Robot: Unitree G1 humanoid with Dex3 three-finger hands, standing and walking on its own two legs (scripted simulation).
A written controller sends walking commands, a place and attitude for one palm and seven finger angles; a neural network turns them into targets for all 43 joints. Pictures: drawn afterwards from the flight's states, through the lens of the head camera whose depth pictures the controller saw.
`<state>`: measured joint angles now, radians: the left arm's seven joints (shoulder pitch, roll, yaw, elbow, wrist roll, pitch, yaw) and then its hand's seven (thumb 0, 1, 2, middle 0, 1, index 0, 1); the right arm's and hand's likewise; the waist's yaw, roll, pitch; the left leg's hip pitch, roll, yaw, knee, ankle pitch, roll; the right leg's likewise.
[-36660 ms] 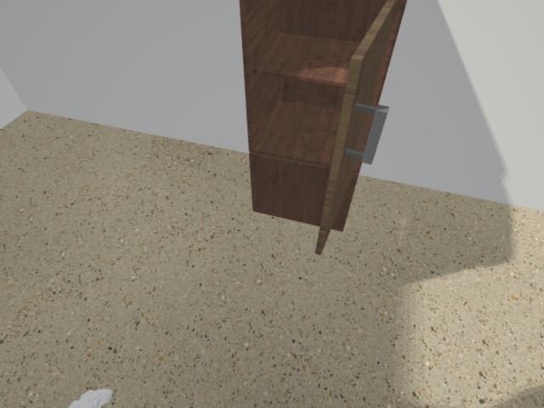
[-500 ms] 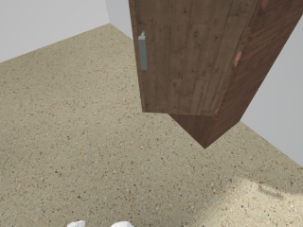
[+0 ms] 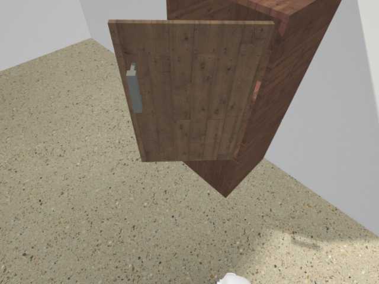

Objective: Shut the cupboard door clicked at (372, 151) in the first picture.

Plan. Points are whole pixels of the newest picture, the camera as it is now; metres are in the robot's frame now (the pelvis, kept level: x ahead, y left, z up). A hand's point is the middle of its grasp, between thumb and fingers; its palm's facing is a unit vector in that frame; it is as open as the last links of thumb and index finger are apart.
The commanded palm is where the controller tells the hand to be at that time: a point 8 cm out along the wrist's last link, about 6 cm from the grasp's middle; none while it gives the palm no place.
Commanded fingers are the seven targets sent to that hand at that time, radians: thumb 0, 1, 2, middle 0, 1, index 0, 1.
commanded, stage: take the last steps up to it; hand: left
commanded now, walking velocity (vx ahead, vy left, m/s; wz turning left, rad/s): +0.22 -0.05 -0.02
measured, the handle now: (135, 88) +0.61 +0.16 +0.05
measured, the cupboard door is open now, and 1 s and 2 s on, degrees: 47 47 47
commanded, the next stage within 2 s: come to a stop and stand still in 0.22 s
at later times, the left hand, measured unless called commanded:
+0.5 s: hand out of the picture +0.14 +0.11 -0.19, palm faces +0.10 -0.98 -0.15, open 7.3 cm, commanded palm none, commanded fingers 0.00 0.90 0.90 -0.20 -0.30 -0.20 -0.30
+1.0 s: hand (118, 258) +0.21 +0.19 -0.18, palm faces -0.02 -0.97 -0.25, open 7.3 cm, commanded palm none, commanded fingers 0.00 0.90 0.90 -0.20 -0.30 -0.20 -0.30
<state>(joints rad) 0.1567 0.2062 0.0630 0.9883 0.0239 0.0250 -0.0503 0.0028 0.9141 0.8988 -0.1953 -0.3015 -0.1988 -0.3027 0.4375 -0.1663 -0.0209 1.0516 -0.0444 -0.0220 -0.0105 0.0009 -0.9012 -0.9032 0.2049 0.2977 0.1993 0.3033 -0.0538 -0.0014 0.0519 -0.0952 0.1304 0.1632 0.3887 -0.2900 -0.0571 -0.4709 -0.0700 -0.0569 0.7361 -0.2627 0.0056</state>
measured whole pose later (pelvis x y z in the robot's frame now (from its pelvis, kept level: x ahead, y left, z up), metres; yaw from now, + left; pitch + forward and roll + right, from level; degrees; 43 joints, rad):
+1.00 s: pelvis +0.14 -0.01 -0.02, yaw -2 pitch -2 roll -1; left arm 0.25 0.21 0.02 0.90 0.01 0.02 0.06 0.00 0.91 0.90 -0.20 -0.30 -0.20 -0.30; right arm 0.24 -0.22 -0.03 0.90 -0.02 0.01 -0.01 0.00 -0.91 -0.90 0.20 0.30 0.19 0.30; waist -0.01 -0.01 0.07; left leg -0.27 -0.03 0.07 0.62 -0.33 0.08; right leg -0.25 -0.03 -0.01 0.74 -0.47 -0.01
